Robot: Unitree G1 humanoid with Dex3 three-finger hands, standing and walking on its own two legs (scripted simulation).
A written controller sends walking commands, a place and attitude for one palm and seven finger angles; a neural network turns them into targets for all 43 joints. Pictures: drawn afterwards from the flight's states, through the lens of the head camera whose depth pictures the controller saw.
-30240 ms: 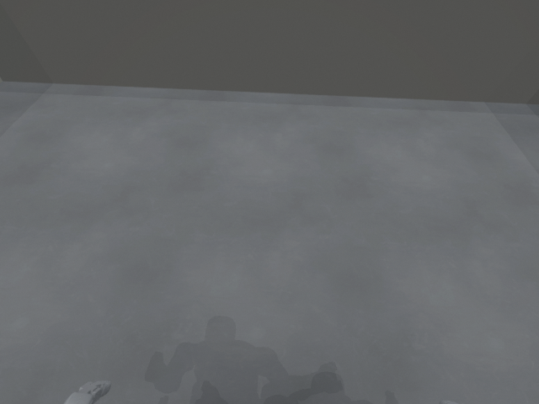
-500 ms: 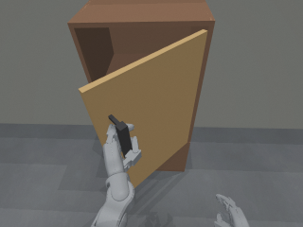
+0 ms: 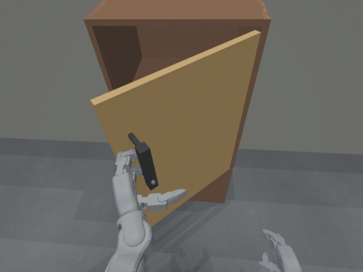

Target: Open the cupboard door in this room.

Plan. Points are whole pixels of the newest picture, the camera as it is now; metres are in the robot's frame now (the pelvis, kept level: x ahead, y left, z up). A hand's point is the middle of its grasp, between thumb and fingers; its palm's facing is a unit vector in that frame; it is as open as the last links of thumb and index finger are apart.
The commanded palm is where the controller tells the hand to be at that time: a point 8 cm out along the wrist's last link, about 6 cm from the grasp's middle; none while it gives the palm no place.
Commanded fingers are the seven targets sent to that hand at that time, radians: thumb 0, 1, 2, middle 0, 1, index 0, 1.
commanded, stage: open thumb and fingers to let go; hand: left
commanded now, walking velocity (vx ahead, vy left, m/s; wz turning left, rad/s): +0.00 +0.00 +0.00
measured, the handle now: (142, 162) +0.34 +0.11 +0.08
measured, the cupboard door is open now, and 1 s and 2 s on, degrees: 42 46 44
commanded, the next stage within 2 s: slide the hand sideways off the handle in 0.30 s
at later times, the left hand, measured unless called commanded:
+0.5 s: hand (155, 186) +0.28 +0.07 +0.07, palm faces +0.14 -0.99 -0.06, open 15.6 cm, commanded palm +0.25 +0.10 +0.07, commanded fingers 0.00 -0.50 0.30 -0.15 -0.30 -0.15 -0.30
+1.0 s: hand (149, 206) +0.24 +0.08 +0.07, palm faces -0.12 -0.99 -0.01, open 16.1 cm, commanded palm +0.21 +0.15 +0.07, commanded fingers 0.00 -0.50 0.30 -0.15 -0.30 -0.15 -0.30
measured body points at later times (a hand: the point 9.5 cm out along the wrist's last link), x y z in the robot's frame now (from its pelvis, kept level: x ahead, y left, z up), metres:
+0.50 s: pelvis -0.01 +0.02 -0.01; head +0.00 +0.00 +0.44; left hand +0.27 +0.12 +0.07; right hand +0.16 -0.20 -0.10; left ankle +0.01 +0.13 -0.70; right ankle -0.01 -0.05 -0.70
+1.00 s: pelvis -0.02 +0.03 +0.00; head -0.01 +0.02 +0.45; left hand +0.24 +0.13 +0.07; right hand +0.14 -0.19 -0.08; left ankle +0.01 +0.13 -0.70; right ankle -0.01 -0.05 -0.70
